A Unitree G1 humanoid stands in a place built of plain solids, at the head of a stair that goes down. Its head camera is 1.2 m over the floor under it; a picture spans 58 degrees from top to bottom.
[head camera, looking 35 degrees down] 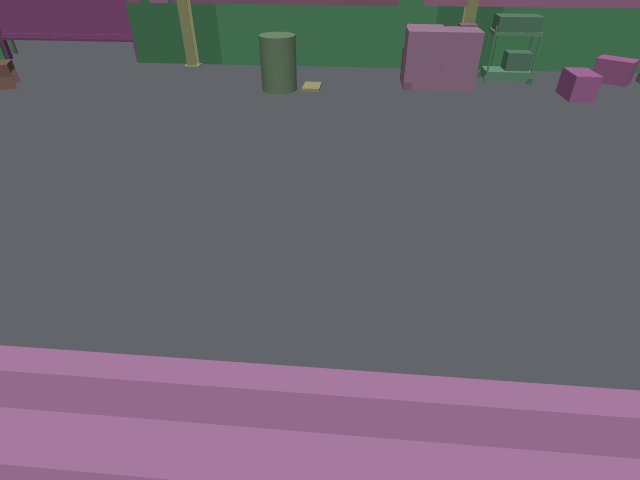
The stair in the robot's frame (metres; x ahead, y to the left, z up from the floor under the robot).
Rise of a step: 0.20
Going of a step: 0.31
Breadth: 7.10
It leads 5 degrees to the right of straight ahead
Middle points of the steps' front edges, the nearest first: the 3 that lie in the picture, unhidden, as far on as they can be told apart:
1.04 1.00 -0.39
1.35 0.97 -0.59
1.66 0.95 -0.78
